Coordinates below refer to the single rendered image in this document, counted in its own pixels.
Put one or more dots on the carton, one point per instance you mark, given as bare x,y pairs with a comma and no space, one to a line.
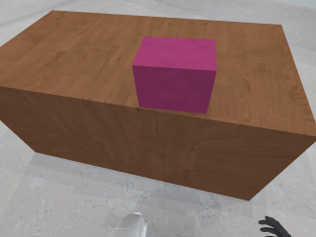
175,74

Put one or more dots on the pedestal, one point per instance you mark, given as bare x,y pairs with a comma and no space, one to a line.
67,90

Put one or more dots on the robot left thigh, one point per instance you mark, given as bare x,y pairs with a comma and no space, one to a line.
132,225

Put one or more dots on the robot right hand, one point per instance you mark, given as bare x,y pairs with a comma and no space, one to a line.
277,229

